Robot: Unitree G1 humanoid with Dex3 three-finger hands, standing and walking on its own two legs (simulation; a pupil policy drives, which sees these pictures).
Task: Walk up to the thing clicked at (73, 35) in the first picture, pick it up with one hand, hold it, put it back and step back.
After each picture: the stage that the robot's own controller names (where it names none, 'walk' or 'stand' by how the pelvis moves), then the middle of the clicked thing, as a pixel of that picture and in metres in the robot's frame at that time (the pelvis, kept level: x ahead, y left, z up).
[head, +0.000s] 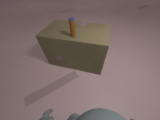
stand; (72, 28) +1.05 +0.27 +0.02
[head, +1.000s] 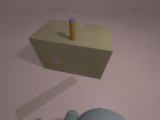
walk; (72, 30) +0.93 +0.22 +0.03
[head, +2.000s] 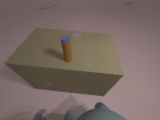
walk; (67, 50) +0.55 +0.21 +0.03
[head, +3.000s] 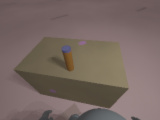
stand; (68, 59) +0.48 +0.22 +0.02
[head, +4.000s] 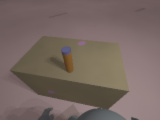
stand; (68, 61) +0.46 +0.21 +0.02
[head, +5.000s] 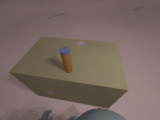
stand; (67, 61) +0.46 +0.22 +0.01
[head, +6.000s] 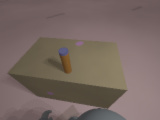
stand; (66, 62) +0.46 +0.22 +0.01
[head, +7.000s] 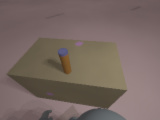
stand; (65, 62) +0.45 +0.23 +0.01
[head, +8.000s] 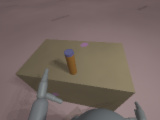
rise first; (71, 63) +0.45 +0.20 +0.02
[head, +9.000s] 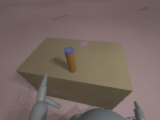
go down; (71, 61) +0.47 +0.21 +0.02
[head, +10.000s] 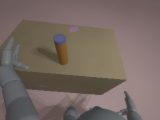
go down; (62, 52) +0.48 +0.18 +0.05
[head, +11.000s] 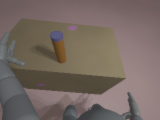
go down; (59, 49) +0.49 +0.20 +0.07
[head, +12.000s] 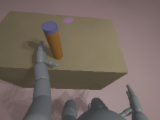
close in; (54, 44) +0.49 +0.20 +0.11
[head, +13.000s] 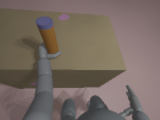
lift; (50, 41) +0.50 +0.20 +0.11
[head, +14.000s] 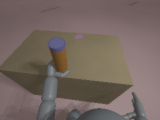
lift; (60, 60) +0.34 +0.19 +0.17
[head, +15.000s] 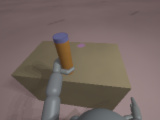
hold; (65, 56) +0.34 +0.16 +0.22
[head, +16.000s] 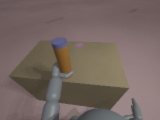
hold; (63, 60) +0.33 +0.17 +0.19
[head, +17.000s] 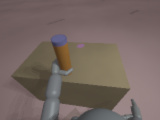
crouch; (63, 58) +0.33 +0.17 +0.21
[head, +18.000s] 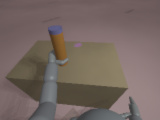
crouch; (59, 48) +0.41 +0.20 +0.22
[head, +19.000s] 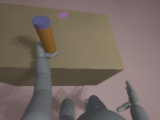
lower; (48, 41) +0.50 +0.21 +0.10
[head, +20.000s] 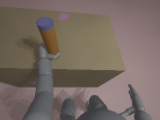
lower; (50, 42) +0.49 +0.20 +0.11
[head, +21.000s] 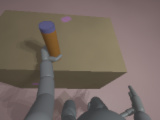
lower; (52, 44) +0.48 +0.20 +0.11
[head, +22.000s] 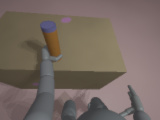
lower; (53, 44) +0.48 +0.20 +0.11
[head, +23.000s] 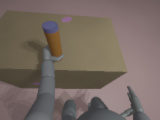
loosen; (54, 44) +0.48 +0.19 +0.11
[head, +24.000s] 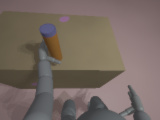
withdraw; (53, 46) +0.47 +0.19 +0.11
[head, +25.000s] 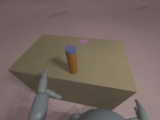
sink last; (72, 61) +0.43 +0.18 +0.06
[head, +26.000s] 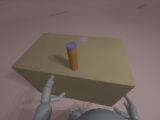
stand; (72, 57) +0.46 +0.18 +0.06
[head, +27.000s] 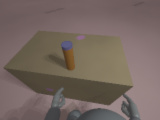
stand; (69, 57) +0.45 +0.18 +0.07
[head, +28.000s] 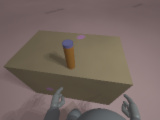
stand; (69, 56) +0.46 +0.18 +0.08
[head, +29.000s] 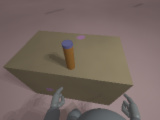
stand; (69, 56) +0.46 +0.18 +0.08
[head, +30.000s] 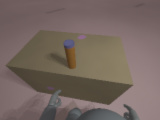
stand; (70, 56) +0.46 +0.18 +0.07
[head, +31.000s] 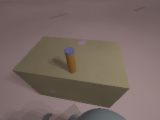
walk; (71, 61) +0.46 +0.18 +0.02
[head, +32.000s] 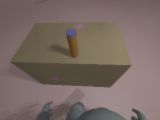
walk; (73, 45) +0.55 +0.16 +0.04
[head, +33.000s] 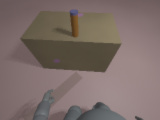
walk; (74, 24) +0.82 +0.18 +0.05
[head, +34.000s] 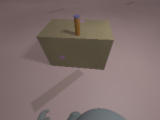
stand; (77, 26) +1.06 +0.21 +0.04
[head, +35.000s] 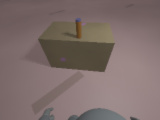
stand; (78, 29) +1.05 +0.19 +0.01
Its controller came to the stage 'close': yes
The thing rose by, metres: 0.20
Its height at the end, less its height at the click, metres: +0.00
